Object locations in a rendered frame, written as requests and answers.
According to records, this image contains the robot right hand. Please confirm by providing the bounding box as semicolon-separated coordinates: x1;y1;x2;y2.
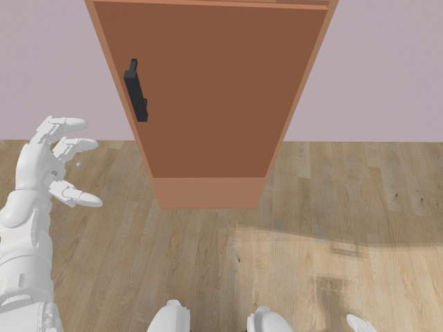
347;314;377;332

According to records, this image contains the left robot forearm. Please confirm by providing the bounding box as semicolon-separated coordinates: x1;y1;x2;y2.
0;190;54;314

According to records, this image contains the robot left hand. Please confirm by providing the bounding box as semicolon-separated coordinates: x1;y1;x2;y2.
15;116;102;208

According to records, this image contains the right robot shin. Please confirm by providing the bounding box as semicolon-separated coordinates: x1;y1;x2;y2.
255;306;270;313

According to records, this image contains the left robot shin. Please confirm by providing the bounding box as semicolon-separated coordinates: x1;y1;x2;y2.
166;300;181;306

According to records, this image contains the robot left upper arm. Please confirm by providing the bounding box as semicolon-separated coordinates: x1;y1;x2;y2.
0;301;64;332

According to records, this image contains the handle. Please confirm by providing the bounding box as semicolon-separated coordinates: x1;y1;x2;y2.
123;59;148;122

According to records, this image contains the robot shin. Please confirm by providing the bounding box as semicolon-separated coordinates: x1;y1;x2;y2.
255;306;270;313
166;300;181;306

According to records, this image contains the cupboard door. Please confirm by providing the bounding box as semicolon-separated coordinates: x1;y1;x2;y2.
93;0;328;178

